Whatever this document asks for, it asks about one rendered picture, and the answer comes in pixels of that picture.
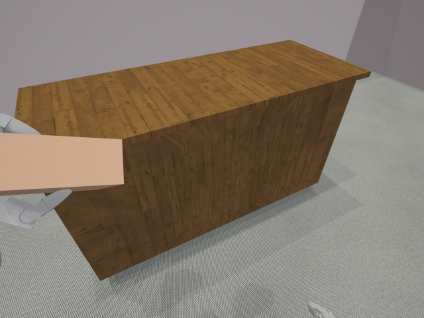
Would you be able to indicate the robot right hand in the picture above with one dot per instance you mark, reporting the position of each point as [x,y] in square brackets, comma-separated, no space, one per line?
[318,312]

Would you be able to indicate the table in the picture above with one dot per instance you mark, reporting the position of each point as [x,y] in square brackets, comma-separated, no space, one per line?
[206,140]

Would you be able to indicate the sponge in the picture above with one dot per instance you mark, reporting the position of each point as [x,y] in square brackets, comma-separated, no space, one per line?
[33,163]

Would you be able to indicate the robot left hand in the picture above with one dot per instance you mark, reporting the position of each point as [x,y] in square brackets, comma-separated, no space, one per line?
[17,211]

